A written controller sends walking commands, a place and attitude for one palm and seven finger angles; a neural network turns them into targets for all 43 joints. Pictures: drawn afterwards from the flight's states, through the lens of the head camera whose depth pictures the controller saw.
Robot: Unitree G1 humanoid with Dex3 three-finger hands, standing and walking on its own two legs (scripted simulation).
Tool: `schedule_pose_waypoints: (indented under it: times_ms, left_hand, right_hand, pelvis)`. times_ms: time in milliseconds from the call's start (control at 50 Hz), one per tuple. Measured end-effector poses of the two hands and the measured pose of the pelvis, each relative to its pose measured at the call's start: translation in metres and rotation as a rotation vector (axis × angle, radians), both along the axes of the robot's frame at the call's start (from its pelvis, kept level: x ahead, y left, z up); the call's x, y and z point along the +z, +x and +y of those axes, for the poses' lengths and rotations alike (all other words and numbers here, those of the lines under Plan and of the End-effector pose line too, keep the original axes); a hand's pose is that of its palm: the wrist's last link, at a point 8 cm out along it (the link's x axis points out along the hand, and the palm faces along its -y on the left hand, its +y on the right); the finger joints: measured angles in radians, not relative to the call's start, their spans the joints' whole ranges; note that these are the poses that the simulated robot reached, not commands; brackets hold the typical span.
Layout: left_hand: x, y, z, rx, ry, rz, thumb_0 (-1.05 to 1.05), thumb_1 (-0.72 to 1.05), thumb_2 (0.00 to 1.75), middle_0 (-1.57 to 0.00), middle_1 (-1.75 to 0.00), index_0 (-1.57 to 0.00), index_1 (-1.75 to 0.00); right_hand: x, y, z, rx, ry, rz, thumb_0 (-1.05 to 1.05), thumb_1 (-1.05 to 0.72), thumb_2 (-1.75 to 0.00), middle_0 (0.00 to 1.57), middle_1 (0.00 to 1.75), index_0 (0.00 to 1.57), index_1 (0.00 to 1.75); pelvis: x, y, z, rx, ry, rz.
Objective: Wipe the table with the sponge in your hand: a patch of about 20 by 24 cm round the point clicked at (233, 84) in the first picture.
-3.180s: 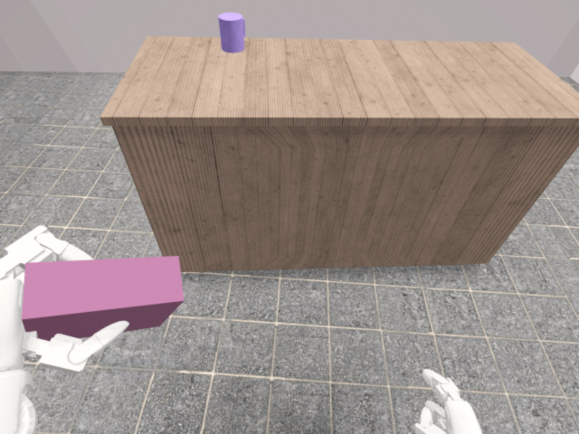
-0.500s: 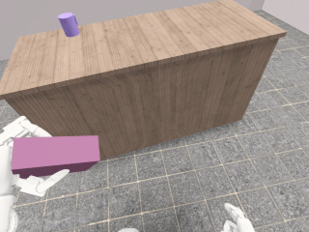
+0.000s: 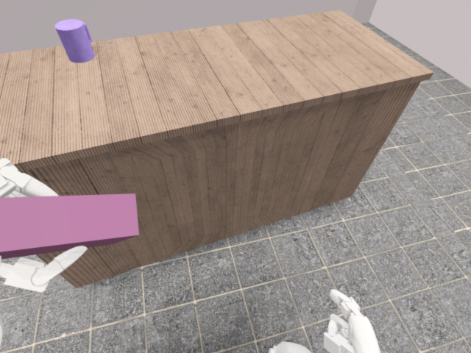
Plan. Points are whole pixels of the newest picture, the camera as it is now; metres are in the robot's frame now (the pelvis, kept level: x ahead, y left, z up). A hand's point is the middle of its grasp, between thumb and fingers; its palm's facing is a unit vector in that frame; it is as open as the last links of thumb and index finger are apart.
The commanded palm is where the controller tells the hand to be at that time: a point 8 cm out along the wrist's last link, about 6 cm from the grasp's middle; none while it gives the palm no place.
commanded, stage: take the last steps up to it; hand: left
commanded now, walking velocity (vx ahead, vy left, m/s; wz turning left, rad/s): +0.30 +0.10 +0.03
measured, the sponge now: (86, 224) +0.24 +0.20 +0.16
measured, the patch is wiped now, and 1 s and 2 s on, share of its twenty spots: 0.00 0.00 0.00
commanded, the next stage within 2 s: come to a stop and stand still in 1.08 s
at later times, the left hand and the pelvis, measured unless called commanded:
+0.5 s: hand (82, 164) +0.32 +0.22 +0.19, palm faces +0.35 -0.80 -0.49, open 9.5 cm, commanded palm +0.26 +0.28 +0.18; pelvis +0.10 +0.00 +0.01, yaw +1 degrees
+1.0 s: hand (81, 127) +0.39 +0.25 +0.19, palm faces +0.42 -0.76 -0.50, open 9.5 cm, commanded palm +0.33 +0.30 +0.18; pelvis +0.18 +0.02 -0.01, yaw +0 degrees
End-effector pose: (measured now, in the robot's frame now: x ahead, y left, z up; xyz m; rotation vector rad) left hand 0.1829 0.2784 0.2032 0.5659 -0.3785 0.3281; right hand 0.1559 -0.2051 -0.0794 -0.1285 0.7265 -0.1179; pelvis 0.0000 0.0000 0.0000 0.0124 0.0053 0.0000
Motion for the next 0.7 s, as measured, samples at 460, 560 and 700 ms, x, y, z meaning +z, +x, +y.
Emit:
schedule_pose_waypoints:
  times_ms: [460,560,700]
  left_hand:
    - [-0.006,0.089,-0.021,-0.001,-0.011,0.114,-0.01,-0.44,1.0,-0.81,-1.35,-0.81,-1.36]
    - [0.005,0.107,0.004,-0.027,0.025,0.012,-0.01,-0.44,1.0,-0.81,-1.35,-0.81,-1.36]
    - [-0.013,0.145,0.045,0.037,-0.04,-0.017,-0.01,-0.44,1.0,-0.81,-1.35,-0.81,-1.36]
  right_hand:
    - [0.005,0.089,-0.061,-0.003,-0.132,0.096,0.01,-0.9,-0.9,0.2,0.3,0.2,0.3]
    - [0.011,0.113,-0.045,-0.038,-0.172,0.05,0.01,-0.9,-0.9,0.2,0.3,0.2,0.3]
    - [0.002,0.138,0.011,-0.038,-0.071,0.016,0.01,-0.9,-0.9,0.2,0.3,0.2,0.3]
  pelvis:
    - [0.011,0.092,-0.007,0.027,0.038,-0.001]
    - [0.0,0.12,0.017,0.004,0.012,-0.01]
    - [-0.005,0.141,0.033,-0.005,-0.002,-0.026]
